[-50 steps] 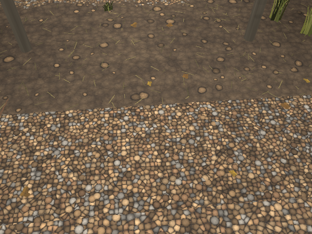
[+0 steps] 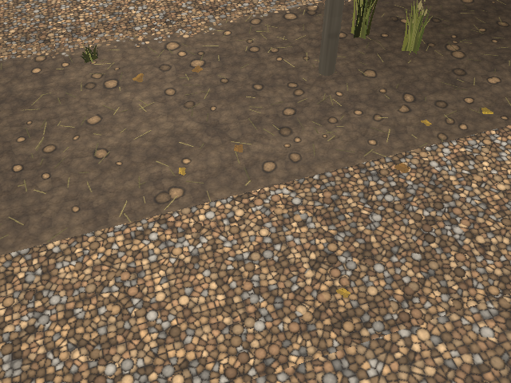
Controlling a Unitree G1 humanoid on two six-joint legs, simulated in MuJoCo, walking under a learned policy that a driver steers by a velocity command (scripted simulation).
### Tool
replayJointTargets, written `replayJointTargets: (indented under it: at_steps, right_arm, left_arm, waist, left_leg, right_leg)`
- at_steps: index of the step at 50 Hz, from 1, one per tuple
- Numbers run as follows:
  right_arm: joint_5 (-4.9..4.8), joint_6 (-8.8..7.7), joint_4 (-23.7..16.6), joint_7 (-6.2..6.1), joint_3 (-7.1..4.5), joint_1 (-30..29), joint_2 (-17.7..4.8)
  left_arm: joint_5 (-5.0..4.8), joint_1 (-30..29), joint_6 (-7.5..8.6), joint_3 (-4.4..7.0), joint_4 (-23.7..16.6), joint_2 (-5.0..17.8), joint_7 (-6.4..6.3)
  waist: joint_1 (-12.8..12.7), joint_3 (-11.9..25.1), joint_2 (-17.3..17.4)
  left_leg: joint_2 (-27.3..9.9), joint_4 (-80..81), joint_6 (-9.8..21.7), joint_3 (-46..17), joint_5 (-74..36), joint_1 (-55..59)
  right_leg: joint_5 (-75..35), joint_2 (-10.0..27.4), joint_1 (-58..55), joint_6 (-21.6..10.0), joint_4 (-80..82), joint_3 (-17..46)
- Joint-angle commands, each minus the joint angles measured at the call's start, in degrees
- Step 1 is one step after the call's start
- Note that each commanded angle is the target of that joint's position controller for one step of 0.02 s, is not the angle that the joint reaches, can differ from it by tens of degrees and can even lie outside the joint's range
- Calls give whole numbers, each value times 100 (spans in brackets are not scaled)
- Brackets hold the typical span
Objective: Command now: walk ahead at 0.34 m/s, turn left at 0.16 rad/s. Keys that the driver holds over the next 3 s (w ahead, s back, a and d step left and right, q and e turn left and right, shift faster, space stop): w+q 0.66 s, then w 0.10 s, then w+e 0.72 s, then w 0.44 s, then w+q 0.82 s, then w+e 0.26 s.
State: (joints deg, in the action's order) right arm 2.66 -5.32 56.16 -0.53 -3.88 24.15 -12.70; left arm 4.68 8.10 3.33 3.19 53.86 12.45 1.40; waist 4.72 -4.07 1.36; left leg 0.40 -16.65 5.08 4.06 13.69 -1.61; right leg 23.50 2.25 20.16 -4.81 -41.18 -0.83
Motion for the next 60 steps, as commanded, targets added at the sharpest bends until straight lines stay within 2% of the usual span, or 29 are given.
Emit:
replayJointTargets:
  at_steps: [1,5,6,7,8,11,14,22,25,26,29,31,32,33,34,35,38,41,42,44,50,51,52,53,55,56,57,58,60]
  right_arm:
    - [33,-39,-269,127,-81,-448,-818]
    - [118,91,-13,362,-82,-339,-909]
    - [208,58,33,384,-21,-297,-676]
    - [291,-68,-236,446,161,-288,67]
    - [264,-174,-283,466,67,-687,-193]
    - [159,-123,49,260,-32,-341,-278]
    - [130,-5,-69,416,68,-602,92]
    - [96,95,-723,575,239,-1962,-141]
    - [104,125,-854,505,154,-2295,-371]
    - [158,91,-768,524,148,-1739,-315]
    - [-1,-54,-939,424,27,-1906,-683]
    - [-107,-225,-513,227,-148,-162,-948]
    - [-8,-191,-261,110,-238,1007,-1290]
    - [210,-169,182,184,-223,2116,-1182]
    - [206,-332,205,179,-292,1603,-1195]
    - [109,-363,155,212,-156,837,-734]
    - [37,-345,-88,381,205,-622,-36]
    - [177,-376,-145,326,206,-737,-362]
    - [235,-470,-180,130,297,-479,-87]
    - [246,-474,-52,-51,349,192,-46]
    - [144,-336,268,113,519,1325,-355]
    - [-570,-112,267,-178,215,835,-660]
    - [-518,25,370,-290,210,1052,-628]
    - [-436,109,416,-314,229,1235,-461]
    - [-230,141,302,-191,191,333,-521]
    - [-139,-7,343,-7,236,245,-244]
    - [-122,-158,162,119,269,195,97]
    - [-437,-314,-181,154,300,665,-295]
    - [-649,-424,-953,77,347,-322,-377]
  left_arm:
    - [-43,-380,111,-31,-356,175,163]
    - [-149,177,278,12,-170,565,95]
    - [-87,799,373,80,-61,791,15]
    - [-30,1907,416,134,31,1146,-136]
    - [116,2465,398,101,221,1017,-164]
    - [-69,1290,391,-162,65,208,-96]
    - [55,1300,372,-318,151,-164,-198]
    - [260,1845,392,-362,492,275,57]
    - [127,2083,407,-313,584,427,63]
    - [371,2106,383,-319,505,469,-1]
    - [3,2081,325,-110,442,999,-73]
    - [405,2762,287,-210,682,704,78]
    - [519,3053,375,-475,471,-93,293]
    - [-53,1274,426,-286,-37,564,456]
    - [-247,233,490,-300,-516,441,378]
    - [-157,-24,468,-233,-577,694,219]
    - [118,867,181,-384,-461,19,-32]
    - [236,1234,32,-487,-538,-107,153]
    - [356,841,96,-504,-638,-101,222]
    - [155,213,140,-468,-832,155,242]
    - [140,-1008,-32,-361,-1165,619,205]
    - [-1134,-1833,150,-265,-1495,439,235]
    - [-1232,-1874,244,-319,-1480,326,272]
    - [-1066,-1814,344,-346,-1463,224,353]
    - [-849,406,278,-154,-716,524,436]
    - [-774,1903,160,47,-142,715,388]
    - [-648,2952,43,36,239,824,308]
    - [-569,2726,46,26,160,989,175]
    - [-573,2210,-53,199,-17,1281,-68]
  waist:
    - [-388,-411,321]
    - [-653,-174,193]
    - [-915,123,-183]
    - [-1218,889,-1469]
    - [-1518,164,-1271]
    - [-726,-357,-634]
    - [-500,-407,-535]
    - [-407,-417,-458]
    - [-454,-479,-458]
    - [-200,-244,-497]
    - [-202,-206,-575]
    - [83,808,-256]
    - [280,2271,866]
    - [1150,1740,207]
    - [1033,528,-6]
    - [667,138,-167]
    - [-532,-270,-70]
    - [-770,48,-114]
    - [-409,143,-256]
    - [41,317,-326]
    - [398,-627,43]
    - [598,-734,-97]
    - [637,-652,-247]
    - [693,-486,-129]
    - [-443,591,162]
    - [-1067,1369,-507]
    - [-1429,1560,-1863]
    - [-1152,2435,-2183]
    - [-1155,2467,-1046]
  left_leg:
    - [-1179,1200,977,-1335,1180,-1055]
    - [-1129,185,1069,-1553,828,-1507]
    - [-729,-902,830,-1373,833,-1817]
    - [305,-2897,283,-663,1313,-3238]
    - [325,-4095,259,-1205,1623,-4466]
    - [-244,-4786,499,-1168,492,-4225]
    - [-343,-4426,513,-1214,-551,-3909]
    - [-469,-3095,-60,-597,-1787,-3109]
    - [-382,-2724,-8,-505,-1055,-3470]
    - [-299,-3782,44,-514,-1250,-2972]
    - [341,-2397,63,451,347,-2098]
    - [446,-2751,800,-375,-1814,969]
    - [-966,-2159,2303,-3110,-2267,3524]
    - [-1384,-793,2214,-4473,-1873,3400]
    - [-1441,-631,1757,-3991,-915,2427]
    - [-1342,-595,1639,-3676,-275,1040]
    - [-977,-365,1514,-2762,478,-2490]
    - [-286,-829,1077,-1433,199,-4139]
    - [-256,-1168,1009,-1514,343,-3228]
    - [-52,-1864,766,-1127,588,-2815]
    - [-974,-2493,931,-2354,1129,-1017]
    - [-1042,-2975,846,-2305,-119,-664]
    - [-1052,-3447,742,-2116,-639,60]
    - [-1023,-3723,677,-1949,-1167,456]
    - [-960,-5362,458,-1288,-1973,-749]
    - [-380,-7018,160,-559,-1842,-2048]
    - [414,-10000,-352,53,2723,-4500]
    - [188,-10367,-501,-791,3113,-5663]
    - [-274,-9279,-623,-965,2184,-6868]
  right_leg:
    - [-845,-99,-728,27,698,-118]
    - [-1619,-127,-2202,-58,1716,-54]
    - [-1610,235,-2812,-295,1800,298]
    - [-1067,1617,-4297,-1455,2389,2362]
    - [301,2260,-4136,-1649,3345,3647]
    - [201,1702,-3010,-880,3631,1818]
    - [-1860,1395,-2565,-670,3741,583]
    - [-3946,1216,-1433,-690,3594,-937]
    - [-4204,1399,-2275,-675,3275,-938]
    - [-5037,1470,-2199,-556,2674,-1051]
    - [-6483,1349,-2300,-490,1564,-1484]
    - [-5901,1200,-269,-51,-1200,-1279]
    - [-635,251,1909,691,-3138,-905]
    - [1233,-431,3058,570,-4563,-34]
    - [967,-79,3814,325,-4256,673]
    - [546,202,3294,288,-3991,808]
    - [-103,491,1568,132,-3056,774]
    - [-2243,380,268,189,-2402,163]
    - [-3891,597,1328,211,-1545,608]
    - [-5714,581,1333,279,202,334]
    - [-4593,703,2182,241,1281,380]
    - [-4130,139,2890,290,1288,901]
    - [-4151,167,3263,233,1607,1006]
    - [-4222,179,3259,204,1958,778]
    - [-5182,393,89,-141,2328,337]
    - [-5538,-5,-2397,-287,1954,-79]
    - [-7036,626,-4572,-773,697,530]
    - [-6793,1294,-5760,-1594,49,2146]
    - [-2640,1825,-5494,-2065,1382,3606]
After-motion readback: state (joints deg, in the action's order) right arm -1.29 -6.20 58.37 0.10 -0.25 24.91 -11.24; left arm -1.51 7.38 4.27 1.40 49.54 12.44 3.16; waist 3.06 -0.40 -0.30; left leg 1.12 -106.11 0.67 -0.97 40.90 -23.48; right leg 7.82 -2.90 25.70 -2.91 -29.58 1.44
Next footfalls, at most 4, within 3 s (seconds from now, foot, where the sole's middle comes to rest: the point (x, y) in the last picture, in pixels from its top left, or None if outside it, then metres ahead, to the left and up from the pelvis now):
0.12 right None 0.12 -0.16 -0.79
0.60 left None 0.36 0.13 -0.79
1.12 right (236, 305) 0.81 0.04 -0.96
1.50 left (154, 268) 0.97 0.32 -0.96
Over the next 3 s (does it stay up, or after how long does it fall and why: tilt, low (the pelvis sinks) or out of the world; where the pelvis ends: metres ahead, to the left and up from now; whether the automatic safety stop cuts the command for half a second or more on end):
stays up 1.63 0.30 -0.20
